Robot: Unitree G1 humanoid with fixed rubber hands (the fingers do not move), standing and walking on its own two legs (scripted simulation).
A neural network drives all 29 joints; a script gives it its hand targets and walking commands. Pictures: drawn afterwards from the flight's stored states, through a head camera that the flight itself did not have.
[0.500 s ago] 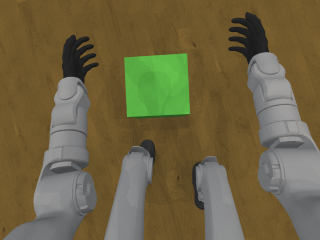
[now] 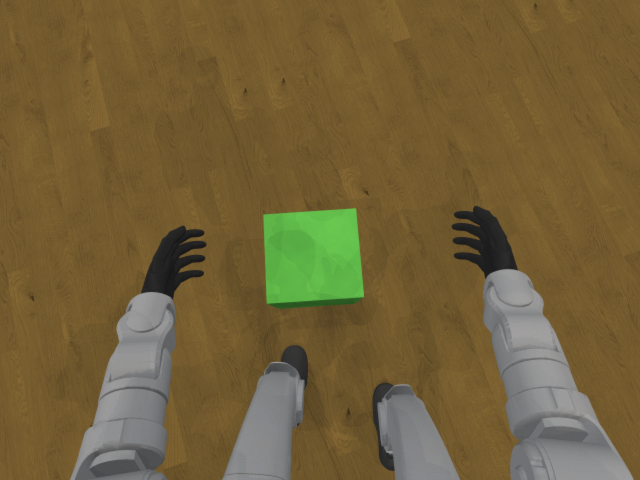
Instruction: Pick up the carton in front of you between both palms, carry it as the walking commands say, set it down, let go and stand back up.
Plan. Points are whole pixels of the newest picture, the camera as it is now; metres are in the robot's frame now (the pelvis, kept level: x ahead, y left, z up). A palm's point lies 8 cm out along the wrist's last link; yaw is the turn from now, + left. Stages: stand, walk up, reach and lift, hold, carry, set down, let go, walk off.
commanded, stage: let go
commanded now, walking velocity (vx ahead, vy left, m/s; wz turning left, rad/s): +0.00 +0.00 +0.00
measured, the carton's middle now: (313, 263) +0.44 +0.07 -0.57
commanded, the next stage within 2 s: stand in 0.98 s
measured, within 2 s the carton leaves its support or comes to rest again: neither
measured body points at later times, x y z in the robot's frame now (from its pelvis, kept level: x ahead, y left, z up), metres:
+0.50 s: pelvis +0.06 -0.02 +0.08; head +0.11 -0.02 +0.53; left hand +0.21 +0.22 +0.00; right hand +0.26 -0.24 +0.00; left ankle +0.09 +0.11 -0.66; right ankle +0.00 -0.15 -0.66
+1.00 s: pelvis +0.07 -0.03 +0.08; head +0.08 -0.03 +0.53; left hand +0.22 +0.23 +0.00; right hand +0.24 -0.26 -0.01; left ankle +0.09 +0.11 -0.66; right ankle +0.00 -0.15 -0.66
